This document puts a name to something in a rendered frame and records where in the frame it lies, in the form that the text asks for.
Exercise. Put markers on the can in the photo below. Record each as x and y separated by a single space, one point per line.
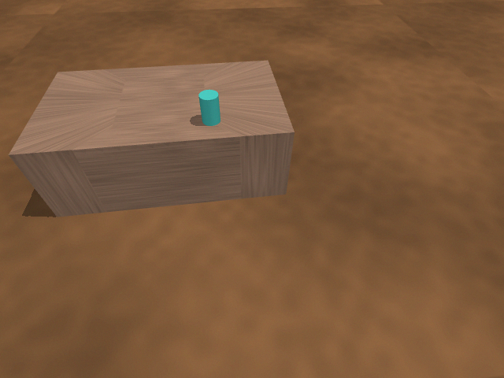
210 109

